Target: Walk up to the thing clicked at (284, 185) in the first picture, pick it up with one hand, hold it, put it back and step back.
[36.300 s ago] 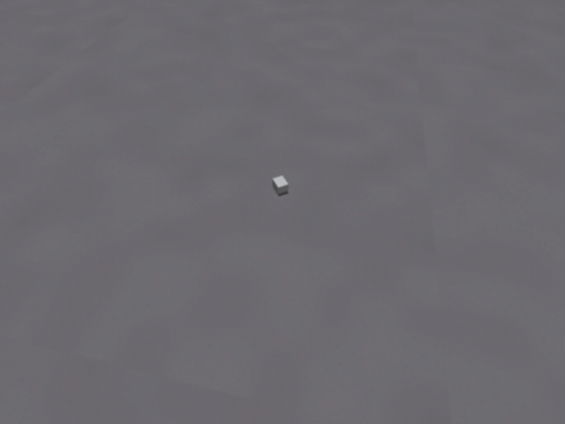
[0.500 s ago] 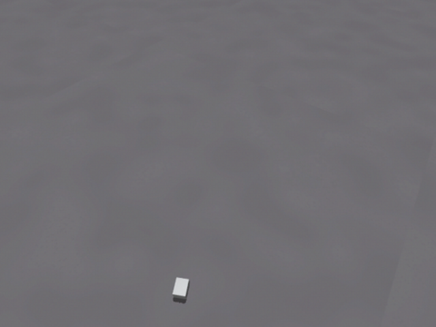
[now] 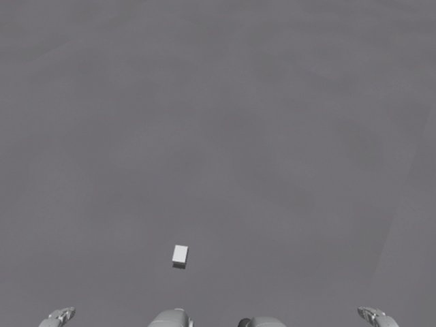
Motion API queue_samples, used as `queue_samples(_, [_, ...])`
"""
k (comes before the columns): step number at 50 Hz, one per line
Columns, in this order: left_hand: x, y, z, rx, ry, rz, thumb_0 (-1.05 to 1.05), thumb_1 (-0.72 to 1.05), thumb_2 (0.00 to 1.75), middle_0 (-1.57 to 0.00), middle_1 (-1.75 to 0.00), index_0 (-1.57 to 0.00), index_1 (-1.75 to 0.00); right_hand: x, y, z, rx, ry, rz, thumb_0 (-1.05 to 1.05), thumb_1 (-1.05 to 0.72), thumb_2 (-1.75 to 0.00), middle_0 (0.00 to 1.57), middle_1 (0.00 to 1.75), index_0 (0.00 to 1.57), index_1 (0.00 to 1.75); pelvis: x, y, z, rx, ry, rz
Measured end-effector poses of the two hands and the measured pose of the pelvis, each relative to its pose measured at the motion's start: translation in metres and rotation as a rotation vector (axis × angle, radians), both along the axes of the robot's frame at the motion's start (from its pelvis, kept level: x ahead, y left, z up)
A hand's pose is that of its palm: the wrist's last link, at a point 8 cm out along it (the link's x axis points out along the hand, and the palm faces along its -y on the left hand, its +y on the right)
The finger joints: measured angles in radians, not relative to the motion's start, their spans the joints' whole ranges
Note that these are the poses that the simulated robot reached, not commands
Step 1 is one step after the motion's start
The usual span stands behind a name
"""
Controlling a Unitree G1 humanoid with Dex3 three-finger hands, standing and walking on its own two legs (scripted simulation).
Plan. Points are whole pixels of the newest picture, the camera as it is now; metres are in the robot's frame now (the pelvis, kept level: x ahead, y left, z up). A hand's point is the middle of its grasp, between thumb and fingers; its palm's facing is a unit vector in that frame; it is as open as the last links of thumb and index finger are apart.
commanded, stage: step back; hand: left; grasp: from above
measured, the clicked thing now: (180, 255) +0.43 +0.14 -0.75
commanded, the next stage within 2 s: none
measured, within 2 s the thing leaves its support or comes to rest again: neither
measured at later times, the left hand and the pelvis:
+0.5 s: hand out of the picture +0.01 +0.30 -0.17, palm faces -0.11 -0.92 -0.38, open 7.4 cm; pelvis -0.11 +0.03 -0.01, yaw -6 degrees
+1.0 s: hand out of the picture -0.11 +0.29 -0.16, palm faces -0.03 -0.93 -0.36, open 7.4 cm; pelvis -0.25 +0.03 -0.01, yaw -1 degrees
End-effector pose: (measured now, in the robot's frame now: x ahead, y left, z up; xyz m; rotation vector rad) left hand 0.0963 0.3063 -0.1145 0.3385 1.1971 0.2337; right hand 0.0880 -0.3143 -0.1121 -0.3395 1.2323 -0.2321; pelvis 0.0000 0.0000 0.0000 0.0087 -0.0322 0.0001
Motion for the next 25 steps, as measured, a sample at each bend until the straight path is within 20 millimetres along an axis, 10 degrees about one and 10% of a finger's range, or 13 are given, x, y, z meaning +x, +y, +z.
queue_samples(10, [0.008, 0.039, -0.018, -0.008, -0.065, -0.045, 0.00, 0.91, 0.89, -0.21, -0.30, -0.20, -0.30, -0.066, 0.032, 0.007, -0.063, 0.061, -0.005, 0.01, -0.91, -0.89, 0.20, 0.30, 0.20, 0.30, -0.036, 0.036, -0.009, -0.020, -0.002, 0.003])
queue_samples(25, [-0.084, 0.033, -0.017, 0.002, 0.028, -0.111, 0.01, 0.91, 0.89, -0.21, -0.30, -0.20, -0.30, -0.114, 0.039, -0.003, -0.023, -0.090, -0.027, 0.01, -0.90, -0.89, 0.20, 0.30, 0.21, 0.31, -0.106, 0.034, -0.015, -0.020, -0.002, -0.102])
